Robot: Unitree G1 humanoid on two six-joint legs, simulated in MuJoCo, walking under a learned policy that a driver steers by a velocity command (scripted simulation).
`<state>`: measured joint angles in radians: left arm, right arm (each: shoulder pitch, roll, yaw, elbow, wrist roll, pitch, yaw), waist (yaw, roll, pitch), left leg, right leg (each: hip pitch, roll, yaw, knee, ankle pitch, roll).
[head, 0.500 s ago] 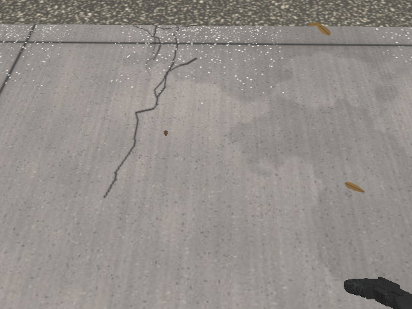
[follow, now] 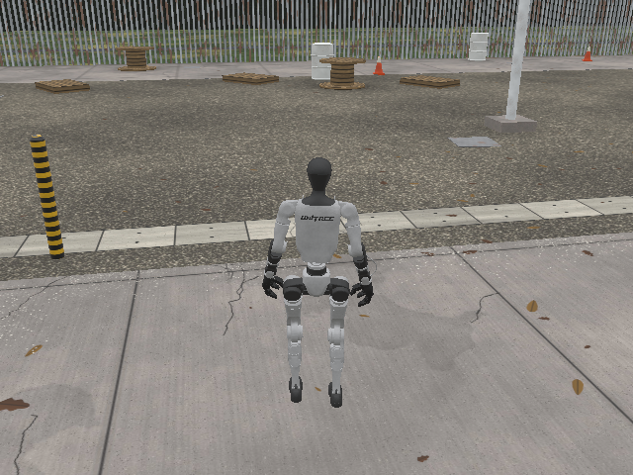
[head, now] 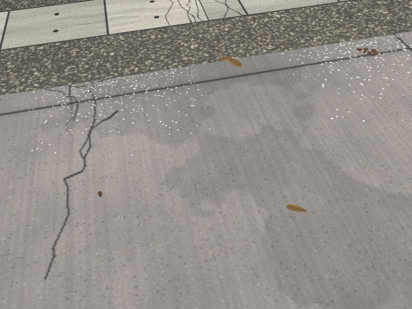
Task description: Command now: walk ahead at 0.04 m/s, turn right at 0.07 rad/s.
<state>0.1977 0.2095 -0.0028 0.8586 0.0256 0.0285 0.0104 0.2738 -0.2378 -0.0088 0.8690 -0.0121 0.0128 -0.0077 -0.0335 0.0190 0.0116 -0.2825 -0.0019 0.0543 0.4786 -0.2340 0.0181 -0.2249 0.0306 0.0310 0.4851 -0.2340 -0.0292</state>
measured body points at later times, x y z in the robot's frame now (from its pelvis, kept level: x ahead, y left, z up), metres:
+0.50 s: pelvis +0.02 +0.00 +0.01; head +0.03 +0.00 +0.46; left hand +0.04 +0.24 -0.15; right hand +0.04 -0.24 -0.15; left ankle +0.05 +0.11 -0.74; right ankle +0.01 -0.10 -0.74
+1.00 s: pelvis +0.03 +0.00 +0.01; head +0.04 +0.00 +0.46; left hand +0.01 +0.22 -0.16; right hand +0.02 -0.22 -0.16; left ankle +0.05 +0.11 -0.74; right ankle +0.01 -0.10 -0.74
